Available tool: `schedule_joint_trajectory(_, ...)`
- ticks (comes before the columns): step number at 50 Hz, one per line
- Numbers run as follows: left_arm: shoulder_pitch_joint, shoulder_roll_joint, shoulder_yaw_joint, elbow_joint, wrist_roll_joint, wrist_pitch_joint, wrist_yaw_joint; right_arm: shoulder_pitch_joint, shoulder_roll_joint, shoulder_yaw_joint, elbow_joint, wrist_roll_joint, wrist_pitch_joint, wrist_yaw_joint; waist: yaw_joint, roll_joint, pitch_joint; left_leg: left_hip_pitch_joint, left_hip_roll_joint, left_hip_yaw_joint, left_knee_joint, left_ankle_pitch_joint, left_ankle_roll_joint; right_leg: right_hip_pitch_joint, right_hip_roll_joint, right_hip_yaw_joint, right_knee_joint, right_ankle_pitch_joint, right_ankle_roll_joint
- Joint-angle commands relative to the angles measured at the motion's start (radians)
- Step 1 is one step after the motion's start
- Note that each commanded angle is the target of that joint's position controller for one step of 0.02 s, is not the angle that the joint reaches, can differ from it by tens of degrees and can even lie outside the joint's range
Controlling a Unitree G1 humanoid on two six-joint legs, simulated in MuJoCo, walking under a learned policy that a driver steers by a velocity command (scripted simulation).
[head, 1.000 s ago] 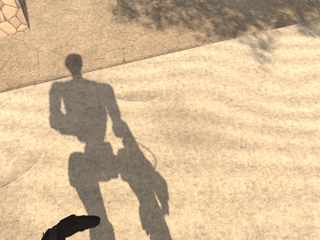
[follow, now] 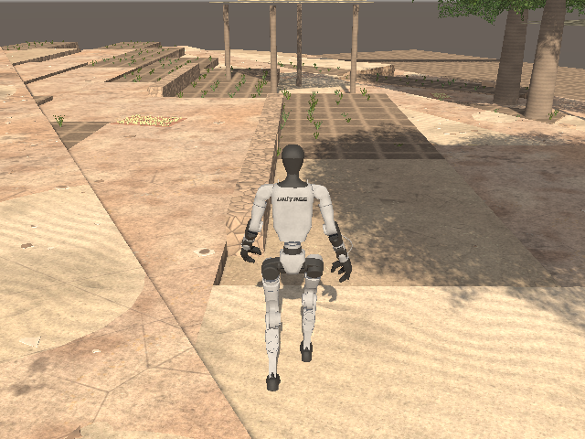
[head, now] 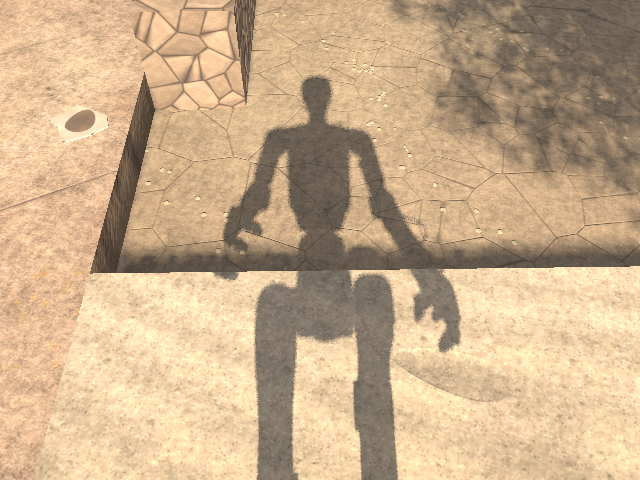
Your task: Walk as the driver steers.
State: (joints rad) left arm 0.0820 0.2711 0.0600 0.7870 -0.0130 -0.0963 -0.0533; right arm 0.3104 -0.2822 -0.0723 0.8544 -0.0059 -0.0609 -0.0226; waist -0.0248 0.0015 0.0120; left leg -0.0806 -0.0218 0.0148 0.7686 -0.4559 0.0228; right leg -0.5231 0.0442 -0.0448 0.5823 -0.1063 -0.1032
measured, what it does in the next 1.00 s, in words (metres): walks ahead, turning right: left foot, then right foot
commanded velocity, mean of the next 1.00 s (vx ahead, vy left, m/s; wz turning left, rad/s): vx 0.50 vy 0.00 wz -0.35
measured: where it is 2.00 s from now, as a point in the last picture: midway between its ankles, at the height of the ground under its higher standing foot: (430, 281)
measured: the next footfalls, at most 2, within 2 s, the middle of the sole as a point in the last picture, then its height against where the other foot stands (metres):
left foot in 0.44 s outside the picture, level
right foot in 0.92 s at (438, 394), level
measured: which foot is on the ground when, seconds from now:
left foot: up 0.00-0.42, down 0.44-0.94, up 0.96-1.00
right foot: down 0.00-0.46, up 0.48-0.90, down 0.92-1.00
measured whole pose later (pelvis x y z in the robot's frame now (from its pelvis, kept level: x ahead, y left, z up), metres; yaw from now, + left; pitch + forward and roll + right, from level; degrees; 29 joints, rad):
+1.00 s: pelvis +0.55 -0.10 +0.01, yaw -23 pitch +2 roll +0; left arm 0.09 0.26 0.03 0.73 0.05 -0.11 -0.03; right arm 0.41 -0.24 -0.01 0.93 -0.07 -0.11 0.07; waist -0.05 0.00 0.01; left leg -0.11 0.03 0.00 0.89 -0.48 0.02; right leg -0.42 0.03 -0.04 0.55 -0.16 -0.07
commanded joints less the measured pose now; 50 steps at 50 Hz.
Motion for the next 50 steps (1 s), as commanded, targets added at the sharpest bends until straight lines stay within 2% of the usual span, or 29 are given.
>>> schedule_joint_trajectory(1, 0.301, 0.183, 0.055, 0.003, -0.015, 0.008, 0.015, 0.006, -0.114, -0.001, -0.120, 0.022, -0.075, 0.028, 0.135, -0.184, -0.310, -0.708, -0.007, -0.158, 0.658, -0.041, -0.008, 0.876, -0.355, 0.769, -0.270, -0.191, -0.276)
schedule_joint_trajectory(2, 0.247, 0.154, 0.048, -0.019, -0.009, 0.011, 0.020, -0.083, -0.122, 0.001, -0.147, 0.037, -0.088, 0.032, 0.129, -0.097, -0.197, -0.727, 0.041, -0.140, 0.608, 0.035, 0.007, 0.737, -0.318, 0.635, -0.281, -0.179, -0.233)
schedule_joint_trajectory(3, 0.190, 0.137, 0.040, -0.033, -0.002, 0.011, 0.020, -0.122, -0.114, 0.000, -0.157, 0.021, -0.092, 0.028, 0.089, 0.001, -0.107, -0.692, 0.076, -0.124, 0.506, 0.088, 0.008, 0.569, -0.281, 0.546, -0.303, -0.093, -0.207)
schedule_joint_trajectory(4, 0.153, 0.113, 0.031, -0.049, 0.005, 0.009, 0.022, -0.128, -0.125, -0.010, -0.160, -0.002, -0.085, 0.019, 0.057, 0.018, -0.075, -0.626, 0.105, -0.118, 0.422, 0.121, 0.001, 0.460, -0.250, 0.483, -0.326, 0.002, -0.193)
schedule_joint_trajectory(8, 0.148, 0.144, 0.039, -0.074, 0.002, 0.010, 0.039, -0.108, -0.086, -0.006, -0.184, -0.013, -0.050, 0.006, 0.009, -0.041, -0.049, -0.555, 0.116, -0.084, 0.231, 0.180, -0.051, 0.291, -0.199, 0.378, -0.371, 0.185, -0.204)
schedule_joint_trajectory(12, 0.203, 0.169, 0.052, -0.071, -0.014, 0.023, 0.059, -0.253, -0.043, 0.012, -0.224, -0.012, -0.052, 0.010, 0.063, -0.064, -0.037, -0.466, 0.061, -0.059, -0.084, 0.470, -0.078, 0.220, -0.119, 0.284, -0.350, 0.155, -0.138)
schedule_joint_trajectory(16, 0.282, 0.157, 0.051, -0.056, -0.022, 0.046, 0.065, -0.347, -0.057, 0.008, -0.255, 0.009, -0.065, 0.027, 0.105, -0.092, -0.039, -0.408, 0.010, -0.070, -0.238, 0.522, -0.078, 0.285, -0.135, 0.360, -0.279, 0.061, -0.112)
schedule_joint_trajectory(17, 0.348, 0.129, 0.026, -0.013, 0.144, 0.000, -0.010, -0.245, 0.031, 0.066, -0.215, -0.099, -0.035, 0.059, 0.076, -0.119, -0.030, -0.411, 0.059, -0.085, -0.196, 0.517, -0.076, 0.333, -0.174, 0.395, -0.275, 0.063, -0.150)
schedule_joint_trajectory(18, 0.331, 0.136, 0.042, -0.012, 0.124, -0.019, -0.041, -0.259, -0.014, 0.053, -0.220, -0.092, -0.018, 0.063, 0.068, -0.101, 0.013, -0.449, 0.081, -0.101, -0.200, 0.437, -0.062, 0.378, -0.215, 0.436, -0.260, 0.095, -0.145)
schedule_joint_trajectory(20, 0.283, 0.160, 0.043, -0.017, 0.078, -0.031, -0.055, -0.264, -0.106, 0.035, -0.232, -0.047, -0.014, 0.047, 0.019, -0.064, 0.000, -0.340, 0.077, -0.066, -0.264, 0.415, -0.014, 0.400, -0.212, 0.458, -0.203, 0.188, -0.106)
schedule_joint_trajectory(21, 0.277, 0.159, 0.040, -0.014, 0.074, -0.032, -0.054, -0.209, -0.143, 0.025, -0.218, -0.028, -0.028, 0.035, -0.008, -0.051, -0.040, -0.194, 0.062, -0.041, -0.277, 0.445, 0.023, 0.374, -0.171, 0.448, -0.143, 0.276, -0.076)
schedule_joint_trajectory(22, 0.269, 0.110, 0.021, -0.021, 0.082, -0.037, -0.051, -0.065, -0.164, 0.019, -0.186, -0.018, -0.047, 0.024, -0.062, -0.006, -0.166, 0.068, 0.117, -0.083, -0.226, 0.479, 0.115, 0.292, -0.093, 0.410, 0.039, 0.288, -0.020)
schedule_joint_trajectory(23, 0.414, -0.017, -0.019, -0.040, 0.103, -0.056, -0.038, 0.101, -0.217, 0.017, -0.157, -0.025, -0.061, 0.023, -0.046, 0.253, -0.424, 0.523, 0.343, -0.412, -0.244, 0.658, 0.377, 0.033, 0.108, 0.290, 0.359, -0.083, 0.069)
schedule_joint_trajectory(24, 0.363, 0.013, -0.017, -0.047, 0.092, -0.060, -0.049, 0.213, -0.165, 0.036, -0.120, -0.047, -0.051, 0.028, -0.114, 0.296, -0.397, 0.637, 0.446, -0.726, -0.410, 0.368, 0.412, -0.296, 0.142, 0.231, 0.623, -0.520, 0.093)
schedule_joint_trajectory(25, 0.229, 0.074, 0.002, -0.059, 0.081, -0.054, -0.037, 0.177, -0.143, 0.029, -0.106, -0.045, -0.059, 0.031, -0.119, 0.124, -0.121, 0.421, 0.426, -0.644, -0.468, 0.167, 0.296, -0.435, 0.048, 0.212, 0.727, -0.430, 0.067)
schedule_joint_trajectory(26, 0.218, 0.074, 0.000, -0.039, 0.077, -0.046, -0.008, 0.087, -0.098, 0.043, -0.109, -0.036, -0.056, 0.034, -0.071, 0.087, -0.020, 0.219, 0.385, -0.501, -0.504, 0.096, 0.238, -0.394, -0.032, 0.183, 0.728, -0.312, 0.052)
schedule_joint_trajectory(28, 0.218, 0.050, -0.013, -0.035, 0.109, -0.031, 0.010, 0.020, 0.011, 0.074, -0.109, -0.034, -0.053, 0.020, -0.019, 0.101, -0.021, 0.055, 0.334, -0.361, -0.587, 0.270, 0.232, -0.235, -0.111, 0.180, 0.597, -0.197, 0.045)
schedule_joint_trajectory(29, 0.194, 0.028, -0.020, -0.044, 0.116, -0.022, 0.008, -0.007, 0.018, 0.075, -0.115, -0.041, -0.054, 0.010, -0.003, 0.085, -0.033, 0.034, 0.321, -0.316, -0.617, 0.324, 0.229, -0.194, -0.121, 0.167, 0.553, -0.209, 0.056)
schedule_joint_trajectory(31, 0.146, 0.006, -0.027, -0.056, 0.096, -0.011, -0.001, -0.015, -0.023, 0.053, -0.111, -0.050, -0.067, 0.005, -0.006, 0.070, -0.022, 0.027, 0.282, -0.199, -0.654, 0.386, 0.230, -0.195, -0.127, 0.132, 0.432, -0.157, 0.080)
schedule_joint_trajectory(33, 0.114, -0.011, -0.040, -0.061, 0.089, -0.002, -0.016, 0.007, -0.067, 0.034, -0.095, -0.067, -0.074, 0.020, -0.014, 0.050, -0.005, -0.005, 0.256, -0.102, -0.666, 0.472, 0.238, -0.176, -0.132, 0.081, 0.286, -0.015, 0.093)
schedule_joint_trajectory(35, 0.072, -0.021, -0.050, -0.078, 0.084, 0.012, -0.027, 0.034, -0.079, 0.027, -0.071, -0.068, -0.074, 0.048, -0.020, 0.045, 0.020, -0.094, 0.235, -0.029, -0.666, 0.519, 0.232, -0.077, -0.122, 0.036, 0.159, 0.094, 0.088)
schedule_joint_trajectory(39, -0.017, 0.039, -0.041, -0.123, 0.079, 0.029, -0.021, 0.079, -0.096, 0.020, -0.022, -0.068, -0.082, 0.083, -0.020, 0.073, 0.049, -0.020, 0.281, -0.035, -0.629, 0.554, 0.227, -0.077, -0.104, 0.066, 0.051, 0.153, 0.044)
schedule_joint_trajectory(43, -0.111, 0.059, -0.031, -0.152, 0.077, 0.023, -0.004, 0.159, -0.115, 0.015, 0.031, -0.058, -0.062, 0.074, -0.041, 0.075, 0.063, 0.170, 0.306, -0.031, -0.575, 0.629, 0.195, -0.076, -0.069, 0.028, -0.053, 0.079, 0.009)
schedule_joint_trajectory(45, -0.065, 0.097, -0.008, -0.149, 0.056, 0.012, -0.001, 0.147, -0.153, 0.008, 0.041, -0.057, -0.055, 0.067, 0.020, 0.083, 0.017, 0.105, 0.268, 0.028, -0.460, 0.906, 0.153, 0.174, -0.008, -0.034, -0.083, 0.117, -0.034)
schedule_joint_trajectory(46, 0.049, 0.150, 0.016, -0.120, 0.041, 0.000, 0.007, 0.141, -0.155, 0.007, 0.038, -0.069, -0.059, 0.070, 0.065, 0.059, -0.069, 0.024, 0.207, 0.090, -0.300, 0.971, 0.094, 0.394, 0.000, -0.014, -0.030, 0.153, -0.076)
schedule_joint_trajectory(47, 0.248, 0.186, 0.023, -0.068, 0.045, -0.004, 0.015, 0.282, -0.046, 0.040, 0.035, -0.085, -0.065, 0.069, 0.062, -0.086, -0.324, -0.238, 0.116, 0.119, -0.001, 0.708, 0.020, 0.873, -0.158, 0.199, 0.055, 0.314, -0.235)
schedule_joint_trajectory(48, 0.478, 0.187, 0.024, -0.016, 0.052, 0.004, 0.028, 0.303, 0.022, 0.077, 0.023, -0.099, -0.075, 0.100, 0.158, -0.223, -0.487, -0.519, -0.040, 0.044, 0.249, -0.066, -0.016, 1.167, -0.413, 0.665, -0.166, 0.127, -0.396)
schedule_joint_trajectory(49, 0.594, 0.151, 0.027, 0.049, 0.082, -0.007, 0.038, 0.056, -0.035, 0.051, -0.011, -0.058, -0.068, 0.114, 0.247, -0.096, -0.249, -0.697, -0.004, -0.097, 0.415, -0.081, 0.031, 1.036, -0.367, 0.676, -0.281, -0.140, -0.253)
schedule_joint_trajectory(50, 0.479, 0.163, 0.033, 0.051, 0.068, -0.019, 0.040, -0.042, -0.050, 0.041, -0.028, -0.046, -0.074, 0.096, 0.196, -0.103, -0.034, -0.764, 0.063, -0.102, 0.466, 0.004, 0.051, 0.793, -0.341, 0.559, -0.315, -0.223, -0.185)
